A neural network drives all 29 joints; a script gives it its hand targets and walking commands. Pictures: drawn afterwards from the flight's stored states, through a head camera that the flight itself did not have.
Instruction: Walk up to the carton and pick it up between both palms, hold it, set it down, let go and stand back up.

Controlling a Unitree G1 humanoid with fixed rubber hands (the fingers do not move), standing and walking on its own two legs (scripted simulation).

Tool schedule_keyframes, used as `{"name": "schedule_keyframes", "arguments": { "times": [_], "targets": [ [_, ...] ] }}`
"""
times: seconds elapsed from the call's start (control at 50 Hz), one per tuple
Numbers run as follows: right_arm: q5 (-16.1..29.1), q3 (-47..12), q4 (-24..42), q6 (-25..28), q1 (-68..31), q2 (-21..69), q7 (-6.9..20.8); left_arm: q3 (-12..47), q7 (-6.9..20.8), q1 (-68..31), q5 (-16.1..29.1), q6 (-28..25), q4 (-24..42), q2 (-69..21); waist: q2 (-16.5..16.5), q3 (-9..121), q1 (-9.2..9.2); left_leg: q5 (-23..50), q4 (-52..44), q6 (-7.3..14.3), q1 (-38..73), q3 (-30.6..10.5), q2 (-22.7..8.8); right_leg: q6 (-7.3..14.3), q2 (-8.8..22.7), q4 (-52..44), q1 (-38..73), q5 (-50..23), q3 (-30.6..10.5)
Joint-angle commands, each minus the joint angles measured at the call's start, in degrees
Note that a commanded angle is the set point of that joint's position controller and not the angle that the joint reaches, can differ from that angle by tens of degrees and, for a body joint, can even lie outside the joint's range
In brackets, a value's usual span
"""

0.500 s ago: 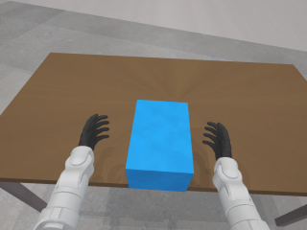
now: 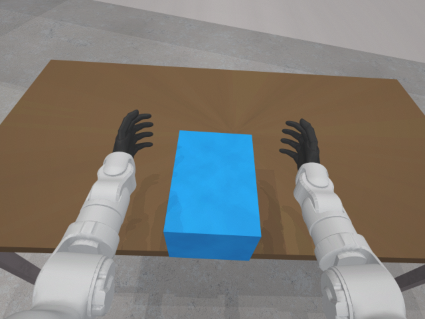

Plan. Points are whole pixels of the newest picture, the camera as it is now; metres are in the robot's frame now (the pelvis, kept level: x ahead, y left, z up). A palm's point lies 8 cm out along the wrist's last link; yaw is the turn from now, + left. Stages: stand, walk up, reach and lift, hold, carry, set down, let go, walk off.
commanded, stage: reach and lift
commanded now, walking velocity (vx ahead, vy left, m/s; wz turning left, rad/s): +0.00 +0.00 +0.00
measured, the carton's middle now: (212, 192) +0.43 +0.00 -0.07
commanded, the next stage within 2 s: none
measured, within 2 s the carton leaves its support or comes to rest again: neither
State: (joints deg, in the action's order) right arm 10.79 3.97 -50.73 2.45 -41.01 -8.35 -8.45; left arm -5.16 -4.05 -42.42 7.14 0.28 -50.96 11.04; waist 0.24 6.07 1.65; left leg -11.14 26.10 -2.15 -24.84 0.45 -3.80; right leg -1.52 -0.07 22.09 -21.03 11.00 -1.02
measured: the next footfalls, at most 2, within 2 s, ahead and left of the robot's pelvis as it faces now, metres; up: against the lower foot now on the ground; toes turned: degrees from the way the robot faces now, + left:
none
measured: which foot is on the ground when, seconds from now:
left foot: down 0.00-1.00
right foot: down 0.00-1.00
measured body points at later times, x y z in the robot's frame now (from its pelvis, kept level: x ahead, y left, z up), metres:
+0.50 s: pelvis -0.03 +0.01 -0.04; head +0.07 +0.02 +0.40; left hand +0.40 +0.19 -0.04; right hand +0.38 -0.15 -0.03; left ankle +0.01 +0.14 -0.74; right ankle -0.01 -0.14 -0.74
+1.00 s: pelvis -0.04 +0.01 -0.07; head +0.07 +0.02 +0.37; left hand +0.41 +0.17 -0.05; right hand +0.41 -0.14 -0.05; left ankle +0.01 +0.14 -0.74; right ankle -0.01 -0.14 -0.74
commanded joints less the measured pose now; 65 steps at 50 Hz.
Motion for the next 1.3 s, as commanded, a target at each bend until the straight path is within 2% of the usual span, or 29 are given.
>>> {"name": "schedule_keyframes", "arguments": {
  "times": [0.0,0.02,0.04,0.06,0.1,0.16,0.3,0.36,0.38,0.4,0.48,0.52,0.54,0.56,0.62,0.68,0.7,0.72,0.76,0.94,0.96,1.0,1.02,1.04,1.08,1.14,1.16,1.2,1.28],
  "targets": [
    [1.14,-1.12,-4.84,4.73,-18.42,-7.21,-0.29,-3.32,1.76,-19.14,-6.12,-4.62,-2.57,5.12,-5.23,34.14,-1.27,31.04,4.58,-3.01,22.92,3.72,4.30,0.02,-2.67,1.42,9.49,-31.17,3.53],
    [1.20,-3.13,-8.57,4.87,-15.72,-3.63,-0.75,-4.94,2.56,-17.57,-7.24,-5.33,-7.08,4.41,-2.39,28.53,-0.82,30.22,3.61,-2.36,20.32,4.21,4.59,0.11,-2.41,1.34,11.59,-33.50,3.31],
    [0.98,-3.79,-3.32,6.80,-19.13,-6.20,-0.78,-6.43,3.05,-18.35,-7.98,-6.02,-3.61,4.65,-1.36,30.52,-2.76,32.71,3.78,-1.98,20.34,4.13,5.00,-0.76,-2.60,2.13,14.87,-36.59,2.94],
    [1.29,-6.97,-8.92,6.97,-16.40,-1.88,-1.17,-6.74,3.74,-15.58,-8.53,-7.40,-12.87,4.51,1.74,23.74,-3.02,28.11,2.89,-0.96,14.26,4.12,4.95,-1.02,-1.55,2.81,15.21,-37.05,2.45],
    [0.66,-6.65,-11.72,11.22,-13.63,-0.90,-1.62,-6.92,4.67,-11.84,-10.00,-11.19,-15.93,2.63,1.70,18.98,-2.74,27.52,2.76,-0.41,10.50,4.37,5.62,-1.13,-1.30,4.21,16.94,-41.01,1.69],
    [-1.96,-4.59,-16.61,15.70,-12.31,2.32,-1.06,-6.95,4.86,-13.03,-9.79,-17.89,-18.75,2.04,3.12,17.52,-1.40,21.59,4.43,-0.40,7.18,4.36,5.19,-0.71,-0.98,5.00,11.86,-31.37,1.28],
    [-6.62,4.10,-9.12,28.22,-26.09,-3.88,1.10,-0.01,-1.03,-31.84,-0.85,-30.23,-8.95,4.16,-8.77,42.11,3.42,31.84,15.54,-5.55,12.87,1.20,2.61,0.98,-3.26,10.33,-12.11,-21.58,4.34],
    [-7.40,4.72,-7.12,28.26,-30.20,-3.48,2.10,2.62,-2.68,-36.98,4.45,-33.37,-11.49,5.89,-8.14,51.31,2.90,24.53,18.33,-4.79,7.75,1.88,3.15,1.18,-2.29,13.50,-16.92,-15.15,4.99],
    [-6.52,4.59,-6.84,27.95,-30.26,-4.72,2.52,3.40,-2.80,-38.48,4.25,-33.55,-11.44,6.54,-9.87,52.03,2.02,22.40,17.89,-4.96,6.92,2.36,3.13,1.06,-2.31,13.71,-17.57,-12.84,4.73],
    [-8.00,5.67,-10.68,27.65,-31.41,-5.54,2.42,3.72,-3.12,-39.09,5.00,-33.78,-15.99,6.95,-8.39,53.28,3.28,21.14,18.59,-4.88,4.79,1.83,2.99,1.07,-1.98,14.78,-19.04,-12.39,5.01],
    [-4.08,2.91,-16.47,24.17,-34.15,-5.73,2.46,4.74,-1.90,-39.15,6.34,-31.67,-28.38,6.61,-4.84,56.93,1.90,8.19,20.32,-2.87,-4.72,3.36,3.45,0.06,-1.63,18.05,-20.70,-2.06,4.50],
    [-1.54,2.27,-21.88,22.11,-31.58,-7.90,2.56,7.53,-1.74,-38.64,6.89,-30.17,-32.00,6.22,-4.44,53.09,3.27,2.66,19.67,-2.51,-6.38,2.36,2.65,0.25,-1.82,18.13,-23.50,2.53,5.17],
    [0.41,0.34,-20.23,22.05,-30.46,-8.19,2.98,8.47,-1.50,-35.99,7.43,-29.81,-31.03,6.37,-7.60,57.65,1.14,5.27,20.06,-2.62,-4.49,3.25,2.91,0.24,-1.57,19.05,-22.21,1.31,4.97],
    [1.60,-1.60,-24.73,21.15,-30.84,-8.08,3.19,9.45,-1.12,-36.69,8.60,-28.84,-35.44,4.53,-4.70,53.67,2.48,5.02,21.45,-2.43,-6.67,3.29,3.29,0.55,-1.86,19.31,-25.00,1.90,4.52],
    [5.34,-4.89,-24.29,21.82,-31.86,-9.58,3.97,8.43,-1.26,-34.05,8.04,-28.70,-33.47,3.84,-4.73,50.71,-0.45,6.53,21.38,-3.12,-3.38,1.26,2.46,1.27,-2.77,20.81,-29.25,3.35,5.79],
    [6.97,-8.64,-21.78,21.88,-35.04,-8.03,3.97,7.65,-1.08,-35.07,8.70,-29.53,-34.64,5.14,1.41,44.78,-2.16,7.11,21.21,-1.75,-5.01,1.64,2.78,0.99,-2.91,21.29,-28.87,3.75,5.19],
    [7.39,-8.11,-19.65,23.28,-34.58,-9.04,4.46,7.42,-1.43,-34.27,7.85,-30.33,-32.04,5.68,-0.19,44.61,-2.63,7.07,20.57,-1.88,-3.59,0.68,2.59,1.09,-3.13,21.38,-30.53,3.01,5.81],
    [7.01,-7.01,-22.49,23.43,-33.51,-9.69,4.29,8.90,-1.28,-33.28,8.47,-30.01,-31.71,3.12,-0.18,41.76,0.11,6.90,20.17,-2.20,-2.04,-0.38,2.12,1.34,-3.52,20.53,-31.28,2.95,6.58],
    [7.17,-7.55,-22.13,23.13,-34.80,-7.49,4.64,7.70,-1.63,-36.44,7.78,-30.43,-29.52,3.76,-2.55,41.95,-1.83,6.24,20.89,-2.30,-2.06,-0.83,2.35,1.42,-3.16,21.40,-31.74,2.79,5.99],
    [-1.71,-2.42,-19.28,25.75,-33.26,1.02,2.08,6.10,-1.62,-38.67,5.22,-34.57,-19.80,-2.11,-5.15,53.58,2.06,16.33,27.07,-2.99,-5.68,2.25,4.32,0.88,-2.40,22.30,-27.41,-7.72,4.57],
    [-3.29,-0.33,-21.96,25.23,-32.81,0.92,0.97,4.75,-1.10,-38.38,3.40,-33.34,-23.61,-1.82,-4.97,51.60,2.62,13.86,26.73,-2.96,-6.76,1.89,4.60,0.40,-1.86,21.86,-26.51,-5.81,4.84],
    [-5.88,1.62,-17.16,26.91,-32.28,2.73,-0.19,0.82,-1.62,-37.63,-0.96,-33.76,-17.27,-1.10,-5.57,58.16,0.58,19.10,27.86,-3.75,-4.53,2.35,4.89,-0.20,-2.64,23.76,-21.83,-12.02,4.81],
    [-8.02,3.90,-19.14,26.80,-33.94,2.88,-0.53,0.57,-1.27,-36.57,-2.51,-32.92,-21.94,-3.23,-6.07,56.95,3.04,16.76,27.98,-3.73,-5.15,2.89,5.03,-0.34,-2.49,23.45,-23.44,-11.78,5.59],
    [-9.09,5.57,-17.45,27.65,-33.31,2.18,-0.78,-0.69,-1.40,-34.68,-3.47,-32.72,-20.54,-3.53,-4.64,58.12,3.07,18.58,27.01,-3.99,-3.79,2.33,4.92,0.06,-3.50,22.45,-21.79,-12.70,5.10],
    [-12.49,5.52,-13.50,28.50,-31.67,7.71,-1.00,-3.48,-1.32,-32.60,-7.28,-32.82,-17.37,-6.36,-3.51,60.20,1.03,21.54,28.01,-3.08,-3.34,2.45,4.98,-0.35,-3.42,24.06,-19.22,-17.06,4.63],
    [-18.71,3.39,-12.83,29.59,-32.33,22.06,1.37,-4.86,1.95,-31.32,-14.01,-32.48,-17.95,-21.42,-2.15,57.38,1.70,23.39,27.08,-3.19,-4.21,2.59,5.37,-0.67,-3.32,23.71,-10.52,-27.07,4.76],
    [-23.21,2.41,-12.07,29.43,-34.57,35.14,3.56,-4.87,4.92,-35.13,-16.81,-33.26,-19.10,-29.85,-1.62,55.46,0.76,22.61,26.55,-2.48,-5.64,2.86,5.83,-0.44,-2.45,23.60,-8.43,-28.85,4.05],
    [-29.50,2.71,-12.35,28.92,-34.51,46.47,6.37,-4.49,7.50,-38.25,-21.87,-34.28,-26.08,-38.24,0.17,49.62,1.18,15.97,23.57,-1.24,-7.68,2.14,5.35,-0.56,-1.98,22.20,-6.04,-24.06,4.35],
    [-37.02,4.58,-17.39,30.34,-30.61,50.32,8.13,-3.58,8.51,-33.36,-25.92,-36.65,-33.68,-41.56,-3.26,44.05,1.90,15.39,22.34,-1.49,-8.48,2.70,5.17,0.12,-1.30,22.47,-2.03,-27.76,3.46]
  ]
}}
